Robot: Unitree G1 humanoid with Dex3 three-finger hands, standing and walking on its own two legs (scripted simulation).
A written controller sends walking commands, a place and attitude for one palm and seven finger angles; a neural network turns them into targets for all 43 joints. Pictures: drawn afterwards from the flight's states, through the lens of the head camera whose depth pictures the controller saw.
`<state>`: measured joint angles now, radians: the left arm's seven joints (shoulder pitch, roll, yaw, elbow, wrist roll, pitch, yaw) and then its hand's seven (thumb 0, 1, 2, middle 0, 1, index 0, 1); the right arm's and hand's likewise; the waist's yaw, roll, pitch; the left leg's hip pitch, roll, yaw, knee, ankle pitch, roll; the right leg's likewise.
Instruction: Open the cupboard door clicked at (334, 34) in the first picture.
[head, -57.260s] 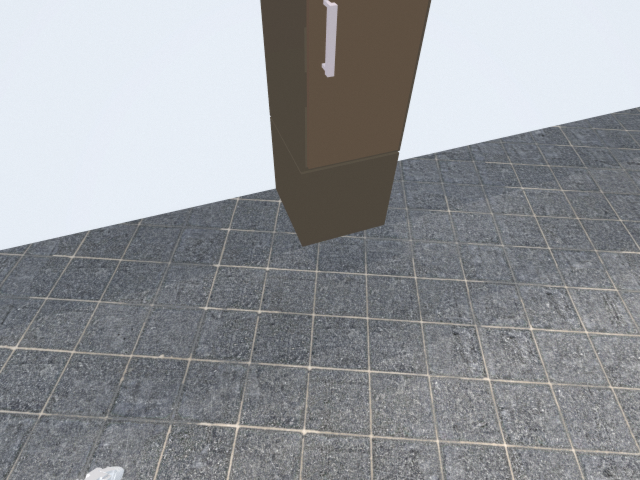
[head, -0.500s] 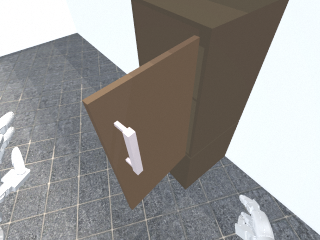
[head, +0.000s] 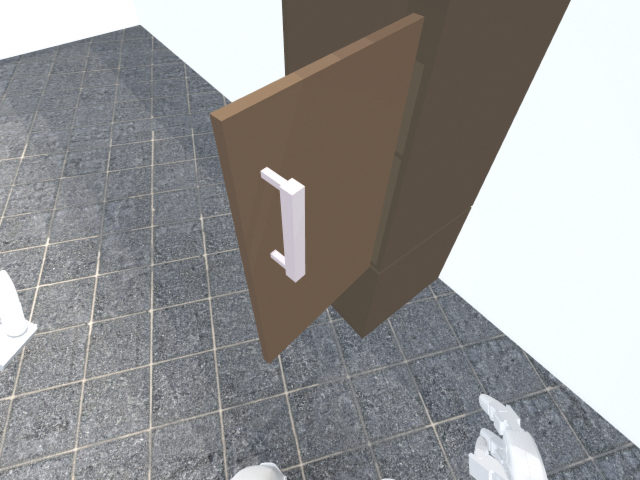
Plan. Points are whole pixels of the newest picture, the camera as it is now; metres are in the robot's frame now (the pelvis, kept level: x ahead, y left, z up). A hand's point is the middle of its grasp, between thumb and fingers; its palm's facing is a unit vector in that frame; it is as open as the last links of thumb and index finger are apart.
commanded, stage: step back with the hand held close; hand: left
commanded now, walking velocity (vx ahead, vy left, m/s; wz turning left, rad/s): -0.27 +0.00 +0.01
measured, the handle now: (283, 228) +0.40 +0.08 +0.09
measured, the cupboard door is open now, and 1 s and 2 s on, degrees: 98 98 98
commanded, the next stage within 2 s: stop stepping back and stand still in 0.38 s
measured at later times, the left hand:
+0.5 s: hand (8, 432) +0.12 +0.23 +0.18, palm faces +0.37 -0.81 -0.46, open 7.4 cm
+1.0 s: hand out of the picture +0.04 +0.24 +0.18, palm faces +0.44 -0.79 -0.43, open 7.4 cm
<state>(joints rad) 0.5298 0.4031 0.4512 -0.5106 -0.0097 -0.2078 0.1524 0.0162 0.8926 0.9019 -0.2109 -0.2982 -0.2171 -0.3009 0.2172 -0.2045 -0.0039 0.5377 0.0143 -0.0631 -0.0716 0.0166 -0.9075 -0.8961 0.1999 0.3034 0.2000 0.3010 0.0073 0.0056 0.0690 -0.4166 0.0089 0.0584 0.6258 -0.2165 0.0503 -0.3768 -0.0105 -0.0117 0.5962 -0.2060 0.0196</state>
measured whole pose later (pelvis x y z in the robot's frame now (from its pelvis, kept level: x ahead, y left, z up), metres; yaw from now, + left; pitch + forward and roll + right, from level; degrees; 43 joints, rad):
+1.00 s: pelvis -0.16 -0.02 +0.02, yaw -1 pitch +0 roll +1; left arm 0.54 0.38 0.39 -0.44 -0.02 -0.21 0.17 0.01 0.89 0.90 -0.21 -0.30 -0.22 -0.30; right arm 0.29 -0.22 -0.01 0.68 -0.01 -0.10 -0.08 0.02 -0.91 -0.90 0.20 0.30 0.20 0.30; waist 0.01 -0.02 -0.04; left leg -0.33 0.02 0.03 0.64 -0.33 0.02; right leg -0.23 0.02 -0.05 0.49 -0.26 -0.05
